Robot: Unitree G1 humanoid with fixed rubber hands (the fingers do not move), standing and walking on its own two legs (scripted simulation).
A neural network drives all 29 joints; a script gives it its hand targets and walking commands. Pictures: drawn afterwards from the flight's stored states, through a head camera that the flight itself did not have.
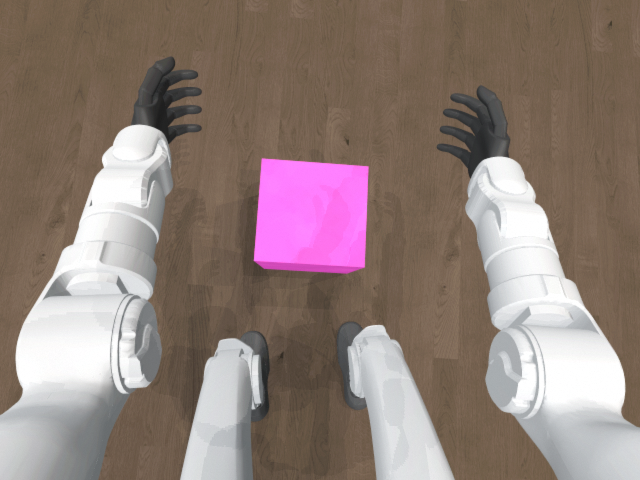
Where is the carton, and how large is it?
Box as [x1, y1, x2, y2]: [254, 159, 368, 273]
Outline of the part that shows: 262,159 254,260 264,268 346,273 364,267 368,166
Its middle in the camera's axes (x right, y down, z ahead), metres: -0.02 -0.03 +0.87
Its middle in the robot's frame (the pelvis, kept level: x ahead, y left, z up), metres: +0.48 -0.04 -0.51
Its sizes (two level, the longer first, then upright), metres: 0.210 0.200 0.250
